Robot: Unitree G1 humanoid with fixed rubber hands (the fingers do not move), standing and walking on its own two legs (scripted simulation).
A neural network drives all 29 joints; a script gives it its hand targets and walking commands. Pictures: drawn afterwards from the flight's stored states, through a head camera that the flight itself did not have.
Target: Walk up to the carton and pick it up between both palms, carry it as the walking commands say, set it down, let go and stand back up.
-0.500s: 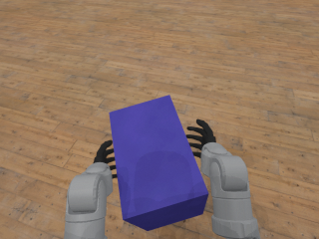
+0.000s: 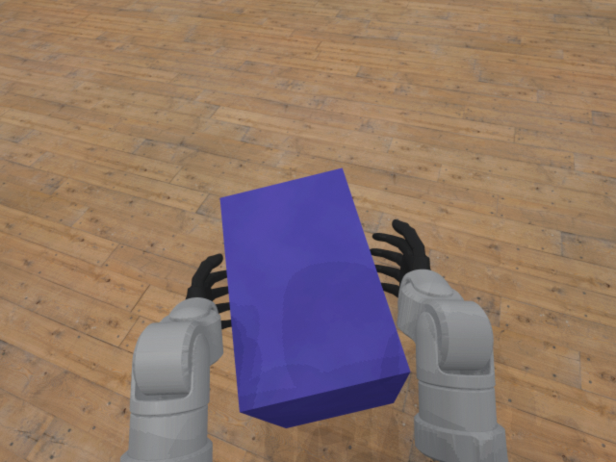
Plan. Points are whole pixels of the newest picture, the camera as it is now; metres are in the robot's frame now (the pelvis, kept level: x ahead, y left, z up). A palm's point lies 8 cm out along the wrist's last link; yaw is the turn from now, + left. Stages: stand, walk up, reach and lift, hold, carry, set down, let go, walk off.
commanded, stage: carry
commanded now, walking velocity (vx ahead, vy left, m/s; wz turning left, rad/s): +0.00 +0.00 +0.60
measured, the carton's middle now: (312, 307) +0.32 -0.01 +0.01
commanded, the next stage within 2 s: none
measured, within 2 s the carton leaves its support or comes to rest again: neither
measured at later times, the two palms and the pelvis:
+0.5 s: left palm (190, 268) +0.37 +0.15 +0.06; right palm (352, 197) +0.47 -0.08 +0.06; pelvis +0.13 -0.06 -0.01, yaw +17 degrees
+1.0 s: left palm (163, 307) +0.31 +0.16 +0.07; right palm (311, 185) +0.47 -0.02 +0.09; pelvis +0.14 -0.10 -0.01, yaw +36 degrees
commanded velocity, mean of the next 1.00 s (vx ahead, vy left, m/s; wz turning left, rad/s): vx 0.00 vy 0.00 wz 0.60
